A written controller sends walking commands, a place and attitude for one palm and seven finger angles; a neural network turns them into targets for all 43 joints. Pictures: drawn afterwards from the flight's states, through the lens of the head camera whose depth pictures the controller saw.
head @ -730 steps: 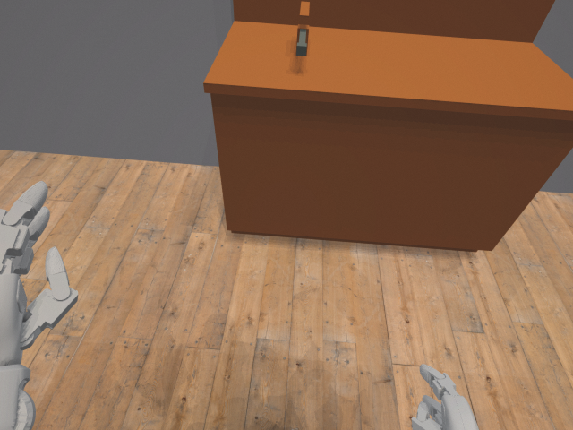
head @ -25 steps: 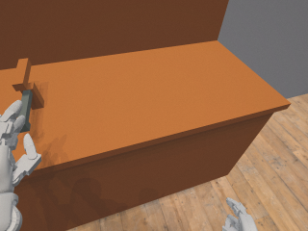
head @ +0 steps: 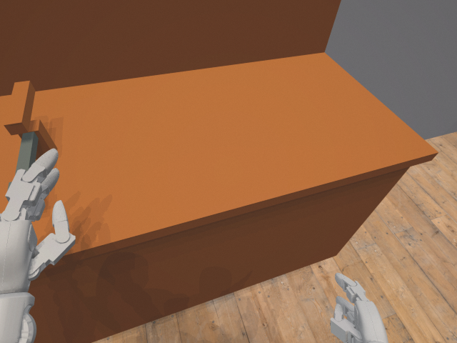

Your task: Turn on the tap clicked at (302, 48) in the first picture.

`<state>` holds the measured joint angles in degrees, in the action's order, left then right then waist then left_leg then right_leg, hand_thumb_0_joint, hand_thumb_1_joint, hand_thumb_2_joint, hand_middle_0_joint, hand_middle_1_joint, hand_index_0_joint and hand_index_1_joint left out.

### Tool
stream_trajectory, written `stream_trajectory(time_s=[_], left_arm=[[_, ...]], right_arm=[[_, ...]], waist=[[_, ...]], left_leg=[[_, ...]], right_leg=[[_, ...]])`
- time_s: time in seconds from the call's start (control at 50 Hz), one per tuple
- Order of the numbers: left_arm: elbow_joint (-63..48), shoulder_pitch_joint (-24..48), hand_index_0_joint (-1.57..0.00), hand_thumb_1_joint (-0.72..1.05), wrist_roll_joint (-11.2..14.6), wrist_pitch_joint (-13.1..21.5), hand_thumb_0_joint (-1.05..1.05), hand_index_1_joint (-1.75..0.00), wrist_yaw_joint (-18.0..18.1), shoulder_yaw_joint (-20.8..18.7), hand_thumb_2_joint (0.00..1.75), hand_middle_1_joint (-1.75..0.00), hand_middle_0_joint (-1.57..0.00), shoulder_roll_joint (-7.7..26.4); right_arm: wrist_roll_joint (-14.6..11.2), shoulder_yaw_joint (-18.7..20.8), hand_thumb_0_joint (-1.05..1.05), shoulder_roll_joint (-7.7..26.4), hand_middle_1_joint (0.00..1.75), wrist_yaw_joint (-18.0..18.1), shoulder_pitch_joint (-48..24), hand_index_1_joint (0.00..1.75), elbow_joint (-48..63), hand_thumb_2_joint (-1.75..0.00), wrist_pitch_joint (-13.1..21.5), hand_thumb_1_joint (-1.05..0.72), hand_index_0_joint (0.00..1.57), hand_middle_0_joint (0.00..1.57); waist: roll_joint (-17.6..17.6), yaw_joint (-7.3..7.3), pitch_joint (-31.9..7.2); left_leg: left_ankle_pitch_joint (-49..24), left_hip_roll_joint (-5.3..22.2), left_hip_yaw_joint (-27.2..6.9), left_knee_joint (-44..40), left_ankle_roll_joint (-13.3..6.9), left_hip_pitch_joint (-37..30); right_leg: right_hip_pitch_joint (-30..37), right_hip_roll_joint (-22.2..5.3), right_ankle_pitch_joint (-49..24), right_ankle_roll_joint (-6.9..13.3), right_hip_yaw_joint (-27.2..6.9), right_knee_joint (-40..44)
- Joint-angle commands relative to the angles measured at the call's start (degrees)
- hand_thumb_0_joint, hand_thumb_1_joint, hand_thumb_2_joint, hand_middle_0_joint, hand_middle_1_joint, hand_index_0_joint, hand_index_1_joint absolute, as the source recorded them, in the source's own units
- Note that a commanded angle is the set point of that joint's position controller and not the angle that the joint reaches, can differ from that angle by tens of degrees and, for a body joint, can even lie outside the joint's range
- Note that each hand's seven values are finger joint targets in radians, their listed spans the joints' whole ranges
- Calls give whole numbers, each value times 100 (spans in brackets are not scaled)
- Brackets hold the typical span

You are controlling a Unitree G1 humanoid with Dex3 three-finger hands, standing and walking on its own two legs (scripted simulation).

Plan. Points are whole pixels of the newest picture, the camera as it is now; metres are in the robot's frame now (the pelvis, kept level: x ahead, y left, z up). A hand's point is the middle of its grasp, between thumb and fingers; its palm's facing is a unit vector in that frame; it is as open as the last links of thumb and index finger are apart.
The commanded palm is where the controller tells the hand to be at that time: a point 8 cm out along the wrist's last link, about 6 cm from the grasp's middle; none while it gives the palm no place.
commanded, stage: come to a stop and stand still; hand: left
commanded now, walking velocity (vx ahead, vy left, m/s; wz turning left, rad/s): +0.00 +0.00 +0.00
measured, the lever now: (22, 190) +0.32 +0.38 +0.08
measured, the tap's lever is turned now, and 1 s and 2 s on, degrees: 0 0 0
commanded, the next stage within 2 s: none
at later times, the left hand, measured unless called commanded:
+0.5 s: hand (33, 227) +0.22 +0.27 +0.16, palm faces +0.39 -0.81 -0.44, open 7.4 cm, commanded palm +0.16 +0.29 +0.18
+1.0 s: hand out of the picture +0.16 +0.28 +0.17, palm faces +0.47 -0.80 -0.37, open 7.4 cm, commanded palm +0.10 +0.29 +0.18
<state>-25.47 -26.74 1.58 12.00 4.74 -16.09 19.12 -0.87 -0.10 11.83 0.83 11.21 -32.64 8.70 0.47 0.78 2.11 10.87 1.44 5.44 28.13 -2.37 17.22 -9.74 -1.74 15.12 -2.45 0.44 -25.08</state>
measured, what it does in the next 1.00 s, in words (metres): shifts its weight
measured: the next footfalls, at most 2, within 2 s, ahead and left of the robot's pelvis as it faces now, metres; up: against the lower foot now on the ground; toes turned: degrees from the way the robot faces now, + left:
right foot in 1.68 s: -0.04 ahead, -0.02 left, +0.00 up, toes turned +1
left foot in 1.92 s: -0.05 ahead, +0.22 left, +0.00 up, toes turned +2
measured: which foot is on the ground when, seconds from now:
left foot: down 0.00-1.00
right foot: down 0.00-1.00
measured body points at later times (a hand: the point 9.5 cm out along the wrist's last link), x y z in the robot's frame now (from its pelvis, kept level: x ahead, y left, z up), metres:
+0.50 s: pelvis +0.00 +0.01 +0.00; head +0.02 +0.04 +0.45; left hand +0.19 +0.31 +0.18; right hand +0.19 -0.21 -0.06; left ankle +0.05 +0.09 -0.74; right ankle -0.02 -0.15 -0.74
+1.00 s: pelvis -0.06 +0.01 -0.01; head -0.06 +0.03 +0.44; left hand +0.13 +0.32 +0.19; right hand +0.10 -0.22 -0.08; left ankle +0.05 +0.09 -0.74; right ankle -0.02 -0.15 -0.74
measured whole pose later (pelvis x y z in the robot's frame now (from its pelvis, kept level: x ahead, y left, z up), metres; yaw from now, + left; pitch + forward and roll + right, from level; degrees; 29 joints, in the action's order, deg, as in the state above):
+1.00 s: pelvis -0.06 +0.01 -0.01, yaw +0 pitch -5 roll -2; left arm -23.5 -19.0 0.9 11.2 6.5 -23.9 21.6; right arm -1.4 -0.5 12.5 1.1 14.8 -34.0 8.3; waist -0.5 1.6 5.8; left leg 11.2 1.2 3.8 32.2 -3.1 19.2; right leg -11.4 -0.8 12.7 -1.1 -0.1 -28.6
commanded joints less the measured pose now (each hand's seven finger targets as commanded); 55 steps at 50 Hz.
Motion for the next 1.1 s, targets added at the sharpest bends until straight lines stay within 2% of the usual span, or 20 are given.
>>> stream_trajectory(time_s=[0.0,0.08,0.22,0.3,0.44,0.46,0.48,0.5,0.54,0.58,0.64,0.68,0.7,0.74,0.78,0.82,0.86,0.98,1.02,1.08], left_arm=[[-1412,1022,-20,90,103,442,0,-30,284,-1548,90,-30,-20,1607],[-1560,1210,-20,90,94,449,0,-30,275,-1338,90,-30,-20,1393],[-1533,610,-20,90,-18,289,0,-30,264,-767,90,-30,-20,838],[-1342,233,-20,90,42,216,0,-30,281,-1152,90,-30,-20,1054],[-1645,618,-20,90,125,244,0,-30,273,-1223,90,-30,-20,1187],[-2801,6307,-20,90,-749,896,0,-30,212,-4336,90,-30,-20,5597],[-350,4393,-20,90,-281,518,0,-30,132,-2834,90,-30,-20,3232],[-604,2887,-20,90,-139,466,0,-30,65,-1728,90,-30,-20,1989],[-337,2143,-20,90,-25,278,0,-30,-42,-800,90,-30,-20,979],[-721,1057,-20,90,72,143,0,-30,-87,-348,90,-30,-20,324],[-1205,338,-20,90,15,13,0,-30,-9,-703,90,-30,-20,844],[-1109,118,-20,90,85,13,0,-30,145,-1536,90,-30,-20,1676],[-963,164,-20,90,162,17,0,-30,128,-1414,90,-30,-20,1360],[-1141,619,-20,90,183,100,0,-30,148,-1632,90,-30,-20,1547],[-1630,1308,-20,90,123,220,0,-30,255,-1662,90,-30,-20,1728],[-1472,1432,-20,90,27,315,0,-30,304,-1489,90,-30,-20,1443],[-1193,1519,-20,90,-99,363,0,-30,265,-1472,90,-30,-20,1412],[-983,960,-20,90,-46,297,0,-30,141,-753,90,-30,-20,876],[-932,1122,-20,90,-41,262,0,-30,143,-636,90,-30,-20,853],[-829,1390,-20,90,-70,292,0,-30,194,-871,90,-30,-20,1050]], right_arm=[[12,194,0,646,30,195,-613,30,915,-90,233,-90,20,20],[3,162,0,608,30,200,-576,30,886,-90,277,-90,20,20],[12,229,0,684,30,44,-418,30,833,-90,282,-90,20,20],[5,209,0,651,30,73,-474,30,903,-90,80,-90,20,20],[-9,179,0,610,30,176,-582,30,972,-90,22,-90,20,20],[489,279,0,748,30,94,-14,30,726,-90,282,-90,20,20],[96,182,0,366,30,81,-357,30,366,-90,129,-90,20,20],[190,276,0,587,30,15,-419,30,701,-90,159,-90,20,20],[-28,383,0,696,30,-88,-196,30,831,-90,346,-90,20,20],[-118,371,0,609,30,-297,-185,30,914,-90,344,-90,20,20],[-175,309,0,681,30,-309,-342,30,1152,-90,222,-90,20,20],[-173,309,0,667,30,-130,-425,30,1195,-90,86,-90,20,20],[-143,271,0,558,30,-37,-474,30,1195,-90,47,-90,20,20],[-97,185,0,482,30,126,-620,30,1161,-90,53,-90,20,20],[-54,162,0,610,30,211,-665,30,1073,-90,88,-90,20,20],[-74,170,0,649,30,176,-530,30,1036,-90,213,-90,20,20],[-86,210,0,724,30,127,-445,30,1034,-90,284,-90,20,20],[-45,243,0,675,30,25,-389,30,821,-90,393,-90,20,20],[-13,210,0,666,30,54,-365,30,713,-90,369,-90,20,20],[-43,205,0,761,30,106,-461,30,732,-90,400,-90,20,20]], waist=[[-136,43,-604],[-880,77,-924],[-699,74,-1220],[-269,75,-1215],[-536,68,-1035],[167,196,80],[-1172,120,-355],[-1443,214,-709],[-2115,115,-1210],[-1836,125,-1313],[256,128,-918],[1663,84,-595],[2010,4,-408],[1319,-53,-227],[-628,-29,-210],[-1726,100,-465],[-1506,166,-554],[223,15,-269],[84,-47,-91],[-750,8,-47]], left_leg=[[215,274,-656,-591,75,-514],[-600,341,-559,-487,43,-944],[-2561,501,-528,-117,81,-1285],[-2200,453,-512,-144,94,-1007],[-620,394,-473,-473,67,-835],[-836,512,-594,311,122,-91],[-1477,597,-723,-84,254,-999],[-1414,584,-719,-407,190,-1395],[-1070,761,-713,-511,-100,-1658],[-831,874,-900,-583,-223,-1543],[669,595,-600,-331,-17,-500],[1132,121,-303,263,196,-520],[1072,21,-337,513,229,-643],[1002,15,-345,475,229,-900],[1111,257,-569,-555,149,-634],[2163,642,-951,-1326,-54,42],[3097,674,-896,-1533,-107,857],[1391,-43,-357,277,155,-871],[1354,-14,-476,277,202,-1052],[1989,354,-1153,-1200,125,-398]], right_leg=[[-300,-121,-283,331,-198,459],[-14,-33,-1083,311,-135,267],[56,15,-1896,247,36,127],[242,-33,-1981,248,61,234],[175,-28,-1185,247,-44,416],[-1223,-470,-1687,489,-591,728],[-1175,-682,-1263,801,-113,-145],[-857,-178,-942,671,-128,-527],[-805,1,-16,451,-74,-903],[-629,46,311,356,39,-879],[-100,-110,-143,335,-89,220],[-852,-523,728,621,-531,804],[-1321,-653,1147,748,-602,923],[-1876,-680,1549,756,-734,889],[-1326,-261,987,531,-467,237],[-249,157,582,344,52,-393],[599,307,680,376,267,-652],[-1426,-395,1542,740,-802,1057],[-1950,-412,1783,754,-784,1000],[-1084,236,1069,373,-145,117]])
